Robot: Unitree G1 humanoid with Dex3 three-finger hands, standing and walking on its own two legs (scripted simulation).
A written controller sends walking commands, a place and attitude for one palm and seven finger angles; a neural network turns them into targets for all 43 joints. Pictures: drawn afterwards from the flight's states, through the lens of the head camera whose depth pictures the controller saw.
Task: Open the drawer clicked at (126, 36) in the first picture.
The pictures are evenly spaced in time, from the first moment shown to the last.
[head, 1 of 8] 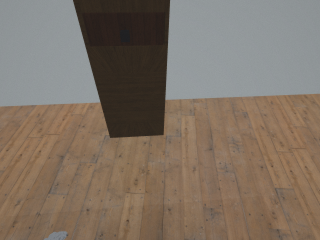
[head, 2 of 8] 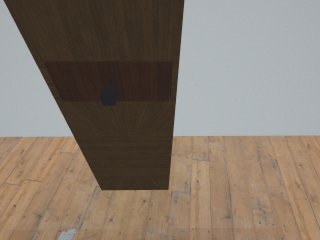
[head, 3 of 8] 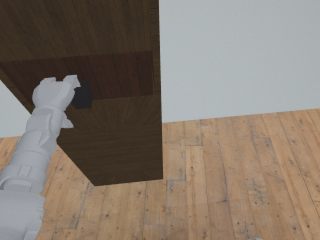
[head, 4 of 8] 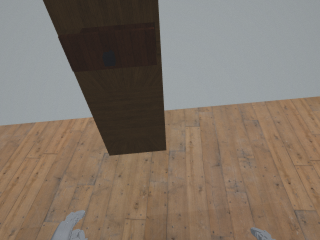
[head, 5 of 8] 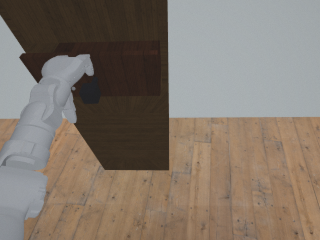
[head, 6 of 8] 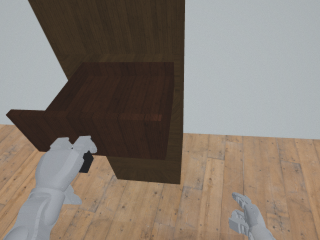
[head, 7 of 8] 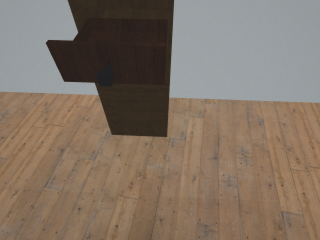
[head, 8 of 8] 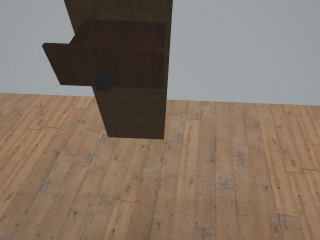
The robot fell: no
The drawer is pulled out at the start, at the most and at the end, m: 0.00 0.30 0.30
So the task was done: yes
